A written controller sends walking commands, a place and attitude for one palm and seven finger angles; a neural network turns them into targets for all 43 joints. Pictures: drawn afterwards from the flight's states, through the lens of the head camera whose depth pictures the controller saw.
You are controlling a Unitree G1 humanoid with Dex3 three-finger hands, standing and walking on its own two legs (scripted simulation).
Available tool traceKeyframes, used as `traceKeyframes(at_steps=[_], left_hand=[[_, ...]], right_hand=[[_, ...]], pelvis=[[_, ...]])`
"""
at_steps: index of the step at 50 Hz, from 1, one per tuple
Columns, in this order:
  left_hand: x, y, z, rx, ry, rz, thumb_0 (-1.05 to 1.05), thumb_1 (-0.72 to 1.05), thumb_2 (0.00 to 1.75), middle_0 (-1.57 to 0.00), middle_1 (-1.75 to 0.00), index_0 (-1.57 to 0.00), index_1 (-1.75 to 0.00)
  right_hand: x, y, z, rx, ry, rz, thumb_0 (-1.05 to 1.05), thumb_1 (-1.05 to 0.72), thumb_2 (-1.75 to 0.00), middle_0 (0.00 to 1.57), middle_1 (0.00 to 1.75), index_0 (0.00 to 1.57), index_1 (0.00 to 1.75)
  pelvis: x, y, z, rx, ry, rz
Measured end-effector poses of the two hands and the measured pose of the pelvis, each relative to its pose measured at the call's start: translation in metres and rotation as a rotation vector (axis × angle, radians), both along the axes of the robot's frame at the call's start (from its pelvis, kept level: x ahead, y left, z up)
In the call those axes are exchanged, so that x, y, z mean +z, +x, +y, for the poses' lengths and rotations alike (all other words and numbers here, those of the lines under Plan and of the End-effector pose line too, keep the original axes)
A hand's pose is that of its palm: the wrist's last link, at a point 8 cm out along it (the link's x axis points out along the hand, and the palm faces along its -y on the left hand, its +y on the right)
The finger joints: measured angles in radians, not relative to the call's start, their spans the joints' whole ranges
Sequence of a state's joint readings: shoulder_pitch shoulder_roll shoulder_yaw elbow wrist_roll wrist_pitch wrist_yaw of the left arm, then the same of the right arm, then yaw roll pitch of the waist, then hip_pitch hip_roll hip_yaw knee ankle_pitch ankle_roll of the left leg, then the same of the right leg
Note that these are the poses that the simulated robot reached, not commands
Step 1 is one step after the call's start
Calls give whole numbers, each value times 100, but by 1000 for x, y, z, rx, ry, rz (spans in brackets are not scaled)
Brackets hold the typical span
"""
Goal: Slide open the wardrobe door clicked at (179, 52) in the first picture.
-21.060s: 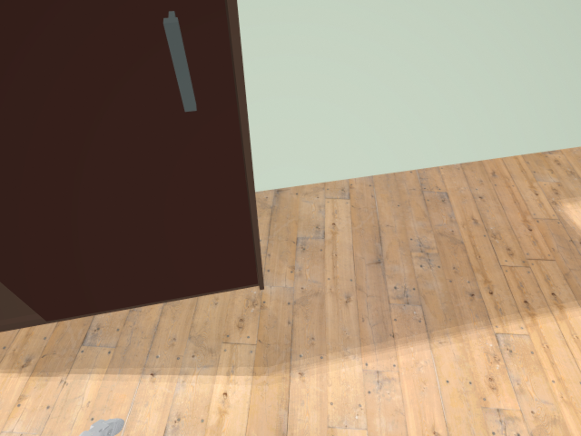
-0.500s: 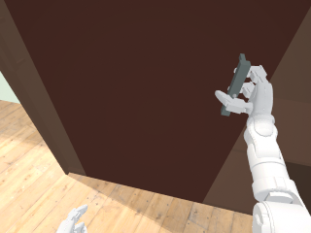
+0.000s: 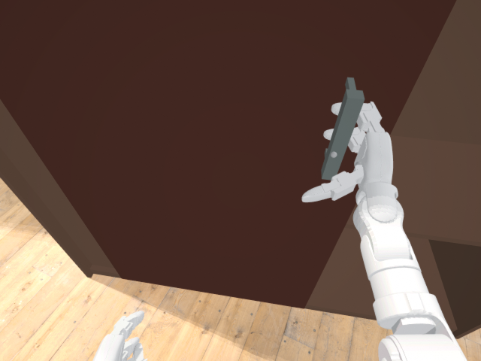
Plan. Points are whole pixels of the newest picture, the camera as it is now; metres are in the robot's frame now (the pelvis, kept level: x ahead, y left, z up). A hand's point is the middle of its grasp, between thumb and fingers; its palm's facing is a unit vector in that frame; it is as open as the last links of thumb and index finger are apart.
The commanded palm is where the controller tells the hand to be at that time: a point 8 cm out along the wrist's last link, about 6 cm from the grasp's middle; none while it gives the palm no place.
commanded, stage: slip the hand off the handle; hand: right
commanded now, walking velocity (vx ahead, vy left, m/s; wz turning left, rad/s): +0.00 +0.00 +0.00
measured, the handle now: (338, 131) +0.44 -0.13 +0.18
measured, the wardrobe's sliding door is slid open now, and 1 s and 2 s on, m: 0.58 0.58 0.58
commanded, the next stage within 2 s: draw the hand back to the body in 1.22 s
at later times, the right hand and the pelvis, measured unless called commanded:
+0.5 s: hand (384, 170) +0.37 -0.19 +0.17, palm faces +0.14 +0.98 -0.13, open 14.7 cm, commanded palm +0.35 -0.23 +0.16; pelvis +0.01 +0.01 +0.00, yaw -1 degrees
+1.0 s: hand (386, 213) +0.29 -0.17 +0.16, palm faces +0.11 +0.99 -0.13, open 14.7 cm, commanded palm +0.26 -0.21 +0.16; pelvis +0.01 +0.01 +0.00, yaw -1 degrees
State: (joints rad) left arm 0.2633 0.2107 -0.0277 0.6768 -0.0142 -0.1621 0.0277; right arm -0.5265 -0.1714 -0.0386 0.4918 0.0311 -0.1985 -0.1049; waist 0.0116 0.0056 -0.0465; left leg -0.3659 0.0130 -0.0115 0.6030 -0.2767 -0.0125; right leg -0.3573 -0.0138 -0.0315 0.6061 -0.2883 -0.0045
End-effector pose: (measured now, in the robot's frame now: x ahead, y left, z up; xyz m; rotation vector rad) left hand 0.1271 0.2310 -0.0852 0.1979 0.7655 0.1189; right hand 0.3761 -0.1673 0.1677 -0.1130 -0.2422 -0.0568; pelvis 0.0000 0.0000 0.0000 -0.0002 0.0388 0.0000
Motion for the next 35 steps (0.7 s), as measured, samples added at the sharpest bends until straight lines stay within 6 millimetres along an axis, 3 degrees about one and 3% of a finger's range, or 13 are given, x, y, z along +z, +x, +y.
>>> traceKeyframes(at_steps=[9,23,29,35], left_hand=[[4,18,-6,-12,-12,-26,1,90,90,-21,-30,-21,-30],[3,15,19,9,37,13,1,90,90,-21,-30,-21,-30],[3,21,19,1,45,-1,1,90,90,-21,-30,-21,-30],[8,31,9,-18,14,-58,1,90,90,-20,-30,-21,-30]], right_hand=[[-2,-1,-8,-7,-7,10,-1,56,-20,37,120,26,115],[0,-30,-67,-74,-25,-7,-1,56,-20,27,116,25,115],[0,-35,-71,-46,-20,-6,-1,56,-20,26,116,25,115],[-1,-51,-62,-17,-13,-24,-1,56,-20,25,115,25,115]], pelvis=[[0,7,2,6,-1,-3],[1,13,6,-8,6,-14],[0,12,6,-15,6,-13],[0,13,4,-7,4,-17]])
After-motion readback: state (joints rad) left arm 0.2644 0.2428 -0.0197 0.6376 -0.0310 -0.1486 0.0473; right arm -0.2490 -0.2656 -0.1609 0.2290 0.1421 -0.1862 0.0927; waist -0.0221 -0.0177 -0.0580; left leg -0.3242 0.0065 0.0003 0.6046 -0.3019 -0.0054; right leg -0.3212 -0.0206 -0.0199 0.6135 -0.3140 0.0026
